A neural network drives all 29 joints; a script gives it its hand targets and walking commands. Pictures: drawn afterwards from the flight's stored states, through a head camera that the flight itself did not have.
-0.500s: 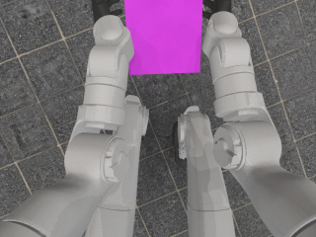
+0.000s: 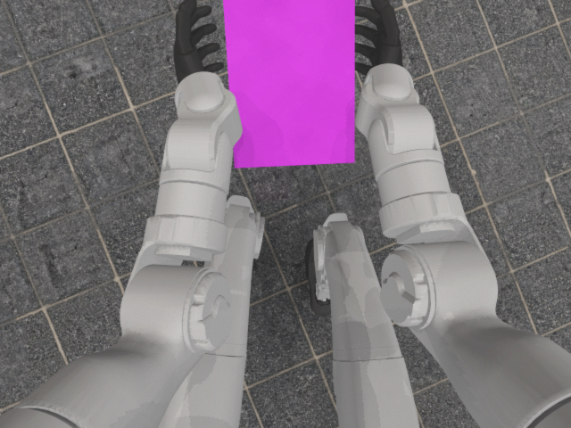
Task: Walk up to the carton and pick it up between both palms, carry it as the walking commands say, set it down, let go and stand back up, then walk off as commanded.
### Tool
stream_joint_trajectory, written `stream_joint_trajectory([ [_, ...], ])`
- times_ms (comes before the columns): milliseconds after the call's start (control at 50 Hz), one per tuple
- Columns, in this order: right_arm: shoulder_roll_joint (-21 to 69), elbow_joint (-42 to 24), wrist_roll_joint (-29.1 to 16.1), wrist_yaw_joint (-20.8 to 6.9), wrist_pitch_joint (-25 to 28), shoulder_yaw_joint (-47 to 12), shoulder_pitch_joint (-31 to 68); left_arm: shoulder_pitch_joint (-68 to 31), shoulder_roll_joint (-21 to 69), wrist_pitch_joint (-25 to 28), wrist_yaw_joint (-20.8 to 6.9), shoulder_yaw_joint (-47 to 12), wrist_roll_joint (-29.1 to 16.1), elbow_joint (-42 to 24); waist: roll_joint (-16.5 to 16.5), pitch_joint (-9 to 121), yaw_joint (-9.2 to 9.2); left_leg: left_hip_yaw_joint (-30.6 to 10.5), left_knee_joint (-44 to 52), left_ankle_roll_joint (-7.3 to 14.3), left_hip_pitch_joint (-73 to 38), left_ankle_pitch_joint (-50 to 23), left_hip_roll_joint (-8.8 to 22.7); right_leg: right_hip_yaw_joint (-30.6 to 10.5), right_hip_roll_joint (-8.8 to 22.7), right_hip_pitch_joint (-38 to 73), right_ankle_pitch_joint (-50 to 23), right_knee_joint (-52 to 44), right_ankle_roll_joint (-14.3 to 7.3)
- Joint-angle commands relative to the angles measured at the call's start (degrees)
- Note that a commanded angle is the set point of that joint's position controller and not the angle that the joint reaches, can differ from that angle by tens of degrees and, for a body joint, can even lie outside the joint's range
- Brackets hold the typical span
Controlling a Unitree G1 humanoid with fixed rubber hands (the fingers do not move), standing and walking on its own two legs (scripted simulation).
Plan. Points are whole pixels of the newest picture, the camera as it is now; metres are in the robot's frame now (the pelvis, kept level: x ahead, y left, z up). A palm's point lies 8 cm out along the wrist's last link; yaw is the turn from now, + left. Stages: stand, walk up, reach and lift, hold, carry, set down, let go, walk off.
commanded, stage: reach and lift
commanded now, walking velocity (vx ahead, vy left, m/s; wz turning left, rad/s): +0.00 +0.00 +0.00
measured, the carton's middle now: (284, 96) +0.49 +0.04 -0.14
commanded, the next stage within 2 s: none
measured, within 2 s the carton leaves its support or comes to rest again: neither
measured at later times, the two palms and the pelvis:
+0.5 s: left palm (165, 36) +0.45 +0.14 +0.07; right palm (434, 36) +0.48 -0.07 +0.06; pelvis +0.06 +0.00 +0.08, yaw +1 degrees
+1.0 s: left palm out of the picture +0.44 +0.15 +0.13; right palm (477, 4) +0.47 -0.07 +0.13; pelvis +0.10 +0.00 +0.15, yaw +1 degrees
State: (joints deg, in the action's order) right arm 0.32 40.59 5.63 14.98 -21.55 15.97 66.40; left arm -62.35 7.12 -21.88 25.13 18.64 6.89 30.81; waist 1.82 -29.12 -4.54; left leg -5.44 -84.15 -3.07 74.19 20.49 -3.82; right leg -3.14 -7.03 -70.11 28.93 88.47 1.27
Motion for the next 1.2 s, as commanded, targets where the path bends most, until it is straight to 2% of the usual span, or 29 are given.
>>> stream_joint_trajectory([
  [0,70.0,-5.9,-9.3,-20.7,3.1,-30.7,43.9,-43.0,64.0,0.5,-29.1,-36.3,-10.0,1.1,0.1,119.3,-0.28,5.3,9.8,1.6,-41.6,-3.4,-4.2,1.2,-3.2,15.7,-1.0,-16.2,-0.5],
  [20,70.1,-6.4,-9.4,-20.8,3.2,-31.1,44.2,-42.7,64.1,0.6,-29.1,-36.5,-9.8,0.6,-0.1,119.9,-0.66,5.2,10.4,1.6,-42.1,-3.5,-4.2,1.1,-3.2,16.5,-1.3,-16.5,-0.5],
  [100,70.2,-6.9,-9.1,-20.7,3.6,-31.1,42.6,-40.8,65.1,0.6,-29.3,-37.0,-9.8,1.2,-0.6,118.8,-0.11,5.0,12.3,1.5,-44.5,-5.0,-4.2,0.7,-3.0,18.6,-2.7,-18.7,-0.6],
  [140,70.3,-4.7,-8.2,-20.8,3.6,-29.7,40.7,-40.5,64.4,0.7,-29.3,-35.9,-9.0,1.6,-0.9,115.3,-0.07,4.9,13.7,1.5,-44.3,-3.7,-4.1,0.6,-2.9,17.9,-1.4,-19.9,-0.6],
  [180,70.5,-5.1,-7.8,-20.8,4.0,-29.6,40.1,-38.9,65.4,0.9,-29.5,-35.9,-8.7,2.2,-0.8,114.1,0.30,4.5,14.9,1.6,-45.5,-4.1,-4.1,0.6,-2.8,18.6,-1.8,-21.1,-0.7],
  [220,70.8,-4.0,-7.2,-20.8,4.3,-28.7,38.3,-36.8,65.9,1.1,-29.5,-34.8,-7.9,3.5,-1.2,110.9,-0.15,4.7,16.0,1.6,-45.5,-4.4,-4.2,0.4,-2.8,19.1,-2.1,-22.3,-0.6],
  [260,71.4,-1.9,-5.9,-20.9,4.6,-26.9,36.2,-34.4,65.8,1.4,-29.7,-32.4,-6.1,5.7,-0.7,105.0,-0.53,4.4,17.3,1.9,-44.2,-4.0,-4.1,0.2,-2.6,18.1,-1.6,-23.9,-0.5],
  [340,71.8,2.2,-2.1,-20.8,6.0,-22.0,29.5,-28.2,67.6,2.3,-29.8,-28.1,-3.1,9.1,-1.4,91.2,0.61,3.8,20.3,2.2,-43.3,-5.5,-4.3,0.0,-2.2,16.5,-3.1,-27.2,-0.7],
  [380,72.8,4.6,-0.3,-20.8,6.5,-20.1,25.2,-22.2,68.2,2.4,-29.8,-24.2,-0.5,12.6,-1.3,81.5,-0.37,4.0,22.3,2.6,-42.1,-6.8,-4.3,-0.5,-1.9,16.1,-4.2,-29.6,-0.5],
  [440,71.3,9.2,4.0,-20.9,6.7,-14.6,21.2,-17.3,67.0,2.7,-30.2,-17.7,3.9,17.8,0.1,67.8,-0.37,3.7,25.8,3.3,-38.9,-1.9,-3.7,-1.1,-1.3,15.1,0.0,-33.2,-0.9],
  [500,69.3,11.7,7.3,-20.7,7.3,-10.9,16.0,-12.0,65.6,3.2,-30.4,-14.4,7.0,20.4,0.3,61.1,0.34,2.6,29.6,3.4,-40.8,-2.1,-3.5,-1.3,-1.1,15.7,-0.3,-36.6,-1.3],
  [540,68.2,11.6,8.4,-20.5,8.1,-10.1,13.0,-8.4,65.2,3.7,-30.5,-13.3,7.9,21.4,0.0,59.5,0.72,2.1,31.8,3.3,-43.3,-5.2,-3.3,-1.6,-0.8,17.9,-3.0,-38.9,-1.6],
  [640,69.7,7.8,7.0,-20.5,10.6,-14.8,7.3,-4.6,65.4,6.7,-30.0,-17.9,7.1,14.3,0.0,62.9,0.41,1.3,35.6,2.8,-51.1,-18.6,-2.8,-2.5,-1.0,24.5,-15.2,-42.7,-1.8],
  [700,71.5,1.5,4.4,-20.5,11.8,-21.7,7.1,-4.1,65.5,8.2,-29.5,-23.6,5.6,6.7,0.2,71.3,-0.84,0.7,36.1,2.5,-56.6,-26.7,-2.6,-3.1,-1.4,29.7,-22.8,-43.2,-1.4],
  [760,71.6,-1.9,3.5,-19.9,12.1,-26.3,5.4,-2.6,64.5,8.5,-29.1,-27.2,4.6,2.3,-0.1,75.9,-2.04,0.7,36.4,2.0,-59.7,-29.4,-2.9,-3.8,-1.3,34.0,-25.8,-44.2,-0.9],
  [800,71.3,-3.1,3.8,-19.7,11.9,-27.5,4.1,-0.5,64.7,7.9,-29.4,-28.7,4.6,2.1,-0.4,76.7,-2.08,0.8,37.1,1.8,-61.1,-28.9,-3.0,-3.9,-1.1,35.3,-25.4,-45.2,-0.6],
  [940,71.0,-3.0,5.8,-20.4,9.9,-25.7,-2.6,4.7,69.4,5.2,-31.0,-31.0,3.4,5.4,-2.7,68.8,1.12,1.6,43.1,1.6,-65.6,-25.1,-2.8,-3.3,-0.8,36.2,-21.7,-51.5,-1.5],
  [980,71.6,-3.4,5.3,-20.7,9.1,-26.1,-4.0,6.3,70.3,4.5,-31.1,-31.3,2.9,5.2,-3.0,66.6,1.01,1.6,44.8,1.8,-67.0,-25.8,-2.7,-3.5,-0.5,37.9,-22.4,-53.4,-1.6],
  [1060,71.4,-1.8,5.4,-21.2,7.4,-24.5,-5.7,7.8,70.0,3.1,-30.9,-28.3,3.5,6.1,-2.1,59.3,0.58,1.2,48.0,2.3,-67.5,-23.9,-2.2,-3.7,0.2,38.7,-20.3,-56.2,-2.0],
  [1080,71.3,-2.7,4.9,-21.4,7.2,-24.9,-5.2,8.7,70.3,2.8,-30.8,-28.0,3.6,6.1,-1.9,58.7,-0.14,1.1,48.7,2.3,-68.2,-24.2,-2.2,-3.7,0.2,39.4,-20.4,-56.6,-2.1],
  [1180,71.4,-4.4,4.4,-22.0,5.3,-25.3,-4.8,10.2,69.8,0.9,-30.7,-26.1,3.8,5.1,-0.3,56.2,-1.43,0.3,51.6,2.6,-72.2,-25.0,-2.1,-3.6,0.6,43.2,-20.4,-59.3,-2.3],
])
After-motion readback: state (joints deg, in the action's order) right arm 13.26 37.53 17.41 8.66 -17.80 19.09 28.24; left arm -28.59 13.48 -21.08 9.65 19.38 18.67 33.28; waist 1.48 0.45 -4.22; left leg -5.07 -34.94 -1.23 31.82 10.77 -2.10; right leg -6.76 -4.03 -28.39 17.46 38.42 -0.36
